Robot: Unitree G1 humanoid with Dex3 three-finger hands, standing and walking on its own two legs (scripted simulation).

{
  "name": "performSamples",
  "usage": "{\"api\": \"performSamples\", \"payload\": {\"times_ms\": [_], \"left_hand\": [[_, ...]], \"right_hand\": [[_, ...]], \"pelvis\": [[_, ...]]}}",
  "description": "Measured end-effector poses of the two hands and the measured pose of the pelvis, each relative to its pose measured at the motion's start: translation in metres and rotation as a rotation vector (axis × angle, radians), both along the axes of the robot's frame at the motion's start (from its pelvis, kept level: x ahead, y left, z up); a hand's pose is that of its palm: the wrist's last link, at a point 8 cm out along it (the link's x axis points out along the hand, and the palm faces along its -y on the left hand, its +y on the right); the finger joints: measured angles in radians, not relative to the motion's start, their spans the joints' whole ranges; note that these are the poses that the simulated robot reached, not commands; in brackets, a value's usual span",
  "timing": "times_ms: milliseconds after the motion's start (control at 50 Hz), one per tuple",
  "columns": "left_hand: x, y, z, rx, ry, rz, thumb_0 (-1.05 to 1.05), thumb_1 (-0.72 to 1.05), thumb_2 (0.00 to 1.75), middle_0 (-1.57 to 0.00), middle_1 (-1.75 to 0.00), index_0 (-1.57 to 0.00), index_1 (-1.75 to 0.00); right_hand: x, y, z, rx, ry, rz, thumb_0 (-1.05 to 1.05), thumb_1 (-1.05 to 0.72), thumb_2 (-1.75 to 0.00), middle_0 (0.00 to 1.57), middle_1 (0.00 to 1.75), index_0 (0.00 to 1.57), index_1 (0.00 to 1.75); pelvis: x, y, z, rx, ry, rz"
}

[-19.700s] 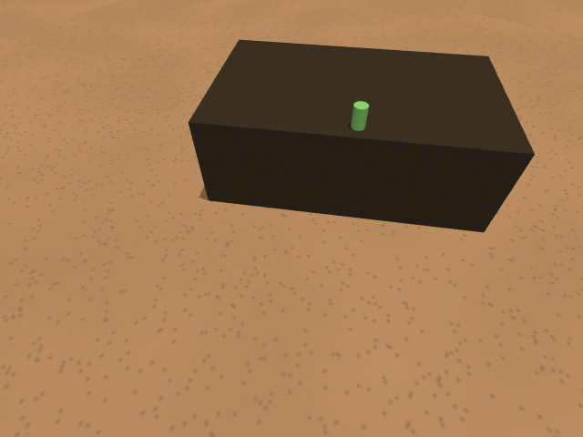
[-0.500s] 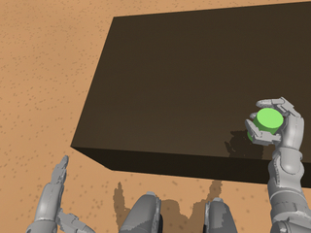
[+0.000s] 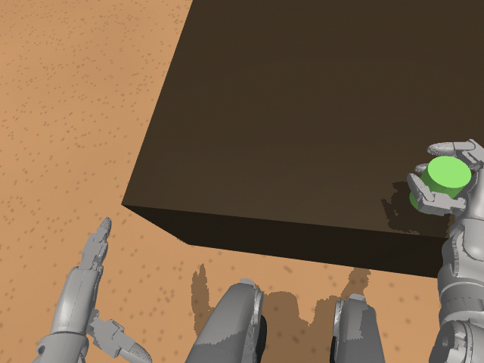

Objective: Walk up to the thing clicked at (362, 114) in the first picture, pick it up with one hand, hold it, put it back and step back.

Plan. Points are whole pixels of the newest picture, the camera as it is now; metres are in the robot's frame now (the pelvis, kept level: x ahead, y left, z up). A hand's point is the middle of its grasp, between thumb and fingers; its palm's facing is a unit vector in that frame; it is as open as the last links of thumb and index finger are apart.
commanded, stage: lower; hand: right
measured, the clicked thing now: (437, 186) +0.43 -0.22 -0.07
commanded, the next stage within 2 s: loosen in 0.84 s
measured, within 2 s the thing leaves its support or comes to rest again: rests again in 0.74 s
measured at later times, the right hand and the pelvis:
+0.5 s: hand (429, 189) +0.43 -0.22 -0.09, palm faces +0.23 +0.97 +0.01, open 7.8 cm; pelvis -0.01 +0.00 -0.03, yaw +1 degrees
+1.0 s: hand (427, 193) +0.43 -0.22 -0.11, palm faces +0.22 +0.98 +0.01, open 7.8 cm; pelvis -0.02 +0.00 -0.05, yaw +1 degrees
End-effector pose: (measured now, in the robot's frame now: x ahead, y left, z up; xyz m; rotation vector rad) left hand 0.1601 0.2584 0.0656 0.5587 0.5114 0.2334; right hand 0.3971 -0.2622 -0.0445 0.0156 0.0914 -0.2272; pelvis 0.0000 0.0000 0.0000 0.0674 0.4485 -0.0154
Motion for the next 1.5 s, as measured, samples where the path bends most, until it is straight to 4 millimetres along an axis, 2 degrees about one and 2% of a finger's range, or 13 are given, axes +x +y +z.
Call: {"api": "performSamples", "payload": {"times_ms": [180, 560, 900, 1060, 1140, 1300, 1400, 1500], "left_hand": [[-0.005, -0.002, -0.007, 0.04, 0.012, -0.003, -0.01, -0.53, 0.05, -0.06, -0.05, -0.06, -0.05], [-0.011, 0.001, -0.001, 0.101, -0.047, -0.031, -0.01, -0.54, 0.06, -0.07, -0.05, -0.06, -0.05], [-0.016, -0.003, -0.003, 0.127, -0.076, -0.054, -0.01, -0.54, 0.06, -0.07, -0.05, -0.06, -0.05], [-0.016, -0.002, 0.006, 0.159, -0.117, -0.081, -0.01, -0.53, 0.05, -0.07, -0.06, -0.07, -0.05], [-0.02, 0.0, 0.004, 0.157, -0.11, -0.07, -0.01, -0.51, 0.03, -0.07, -0.06, -0.08, -0.05], [-0.022, -0.003, 0.001, 0.148, -0.102, -0.067, -0.01, -0.51, 0.03, -0.08, -0.06, -0.08, -0.05], [-0.02, -0.005, 0.004, 0.155, -0.109, -0.072, -0.01, -0.52, 0.04, -0.08, -0.06, -0.08, -0.05], [-0.019, -0.005, 0.005, 0.16, -0.101, -0.065, -0.01, -0.53, 0.05, -0.07, -0.06, -0.08, -0.05]], "right_hand": [[0.003, -0.006, -0.018, -0.009, -0.018, -0.004, 0.0, 0.08, -1.04, 0.86, 0.99, 0.84, 1.0], [0.005, -0.004, -0.046, -0.002, -0.005, -0.002, 0.0, 0.08, -1.04, 0.86, 0.99, 0.84, 1.0], [0.004, -0.007, -0.06, -0.001, -0.019, 0.005, 0.0, 0.08, -1.03, 0.85, 1.0, 0.84, 1.0], [0.004, -0.007, -0.06, -0.004, -0.029, 0.01, 0.0, 0.09, -1.02, 0.86, 1.0, 0.84, 1.01], [0.004, -0.008, -0.061, -0.004, -0.032, 0.007, -0.01, 0.09, -0.94, 0.88, 0.96, 0.86, 0.97], [0.007, -0.01, -0.059, -0.009, -0.039, 0.009, -0.01, 0.16, -0.67, 0.9, 0.81, 0.9, 0.82], [0.009, -0.011, -0.06, -0.001, -0.034, 0.005, -0.01, 0.27, -0.49, 0.83, 0.68, 0.84, 0.68], [0.007, -0.012, -0.063, -0.001, -0.021, 0.008, -0.01, 0.39, -0.34, 0.7, 0.53, 0.7, 0.53]], "pelvis": [[0.0, -0.001, -0.015, 0.013, 0.029, 0.003], [-0.01, 0.001, -0.035, 0.019, 0.045, 0.006], [-0.017, 0.001, -0.05, 0.025, 0.057, 0.007], [-0.021, 0.001, -0.054, 0.026, 0.053, 0.005], [-0.022, 0.001, -0.055, 0.025, 0.057, 0.005], [-0.022, 0.001, -0.057, 0.026, 0.06, 0.008], [-0.02, -0.001, -0.056, 0.028, 0.062, 0.009], [-0.019, -0.003, -0.055, 0.028, 0.065, 0.006]]}}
